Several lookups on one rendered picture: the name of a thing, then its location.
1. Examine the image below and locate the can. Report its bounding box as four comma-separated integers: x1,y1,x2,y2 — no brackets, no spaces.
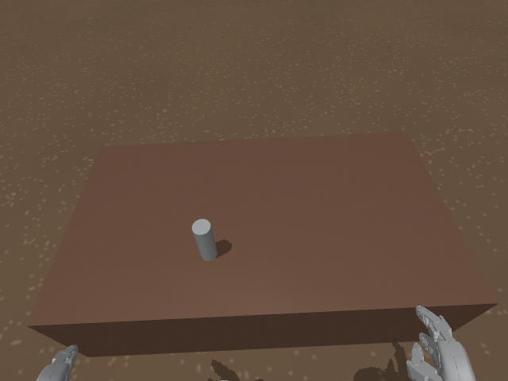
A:
192,219,217,261

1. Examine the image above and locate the left robot hand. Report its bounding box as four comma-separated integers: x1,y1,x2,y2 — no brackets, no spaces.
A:
36,344,78,381

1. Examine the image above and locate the right robot hand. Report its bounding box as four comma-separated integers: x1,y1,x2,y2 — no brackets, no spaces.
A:
406,306,476,381

